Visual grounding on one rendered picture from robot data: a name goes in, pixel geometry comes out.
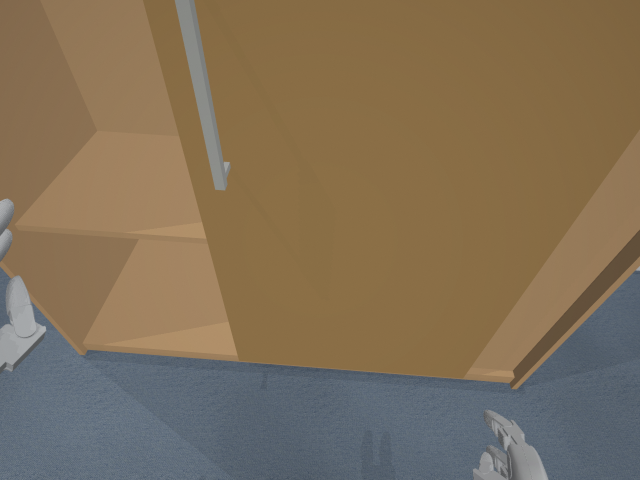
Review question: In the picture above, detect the right robot hand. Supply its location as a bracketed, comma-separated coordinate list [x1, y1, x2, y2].
[473, 410, 548, 480]

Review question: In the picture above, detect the left robot hand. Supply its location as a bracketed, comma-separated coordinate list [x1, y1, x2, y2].
[0, 199, 46, 374]

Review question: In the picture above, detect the handle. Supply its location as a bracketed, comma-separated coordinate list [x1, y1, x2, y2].
[175, 0, 231, 190]

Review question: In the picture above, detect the wardrobe door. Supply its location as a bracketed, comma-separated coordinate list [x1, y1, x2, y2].
[471, 130, 640, 371]
[143, 0, 640, 378]

